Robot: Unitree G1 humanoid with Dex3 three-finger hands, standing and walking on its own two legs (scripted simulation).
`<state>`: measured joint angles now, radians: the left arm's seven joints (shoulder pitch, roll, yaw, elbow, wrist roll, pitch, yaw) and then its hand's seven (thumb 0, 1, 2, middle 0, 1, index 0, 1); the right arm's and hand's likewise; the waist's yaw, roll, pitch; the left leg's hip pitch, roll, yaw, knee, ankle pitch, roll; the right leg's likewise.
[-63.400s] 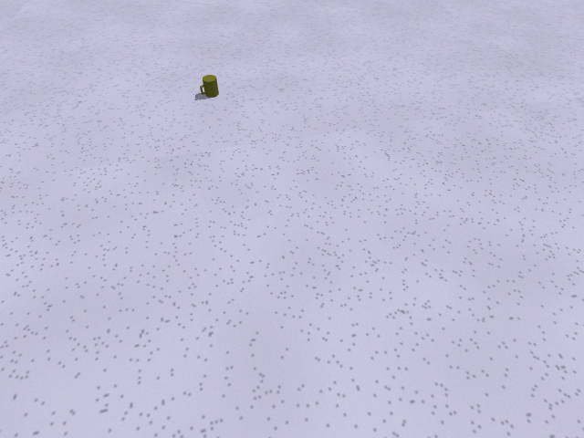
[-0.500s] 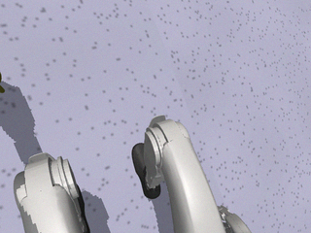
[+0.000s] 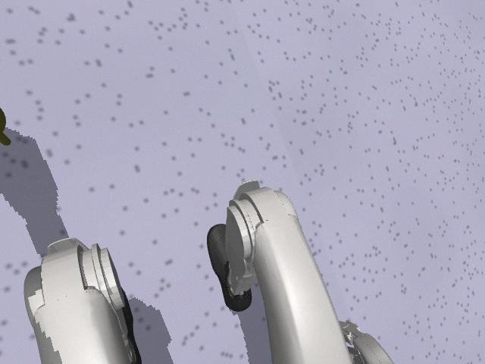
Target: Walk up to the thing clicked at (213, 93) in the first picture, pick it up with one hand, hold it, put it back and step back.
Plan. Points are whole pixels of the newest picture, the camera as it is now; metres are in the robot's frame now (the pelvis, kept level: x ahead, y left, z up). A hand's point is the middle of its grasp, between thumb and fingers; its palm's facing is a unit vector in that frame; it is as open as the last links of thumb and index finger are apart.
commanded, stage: crouch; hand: left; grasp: from above
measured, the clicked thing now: out of the picture +0.53 +0.27 -0.23
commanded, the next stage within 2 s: none
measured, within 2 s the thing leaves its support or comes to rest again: neither
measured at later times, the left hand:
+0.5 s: hand out of the picture +0.54 +0.28 -0.17, palm faces -0.48 -0.09 -0.87, open 11.0 cm
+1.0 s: hand out of the picture +0.53 +0.28 -0.17, palm faces -0.48 -0.09 -0.87, open 11.0 cm
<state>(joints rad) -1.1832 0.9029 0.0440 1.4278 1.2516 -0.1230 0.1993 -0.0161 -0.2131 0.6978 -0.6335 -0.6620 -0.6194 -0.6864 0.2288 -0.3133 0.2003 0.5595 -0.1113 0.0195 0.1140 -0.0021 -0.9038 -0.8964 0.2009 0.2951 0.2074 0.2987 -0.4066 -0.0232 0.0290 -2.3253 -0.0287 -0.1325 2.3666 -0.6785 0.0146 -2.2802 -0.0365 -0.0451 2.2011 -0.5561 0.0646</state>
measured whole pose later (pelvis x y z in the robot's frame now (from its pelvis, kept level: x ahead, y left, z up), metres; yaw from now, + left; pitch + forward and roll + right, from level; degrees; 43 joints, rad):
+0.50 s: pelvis +0.00 +0.00 +0.00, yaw +0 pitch +36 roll -11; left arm -1.17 0.91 0.05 1.40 1.25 -0.13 0.18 -0.01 -0.20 0.65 -0.66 -0.62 -0.64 -0.65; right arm 0.23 -0.31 0.20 0.55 -0.11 0.03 0.12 0.00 -0.90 -0.90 0.20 0.30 0.21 0.30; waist -0.40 -0.03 0.03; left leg -2.32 -0.03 -0.13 2.36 -0.68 0.01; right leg -2.27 -0.04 -0.05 2.20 -0.56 0.06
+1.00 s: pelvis +0.00 +0.00 +0.00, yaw +0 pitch +36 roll -11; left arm -1.17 0.90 0.05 1.41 1.25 -0.12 0.18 -0.01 -0.19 0.65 -0.67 -0.58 -0.65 -0.62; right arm 0.24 -0.31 0.20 0.54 -0.11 0.03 0.12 0.00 -0.90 -0.90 0.20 0.30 0.21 0.30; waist -0.41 -0.02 0.03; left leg -2.32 -0.03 -0.13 2.36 -0.68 0.01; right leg -2.27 -0.04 -0.04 2.19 -0.56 0.06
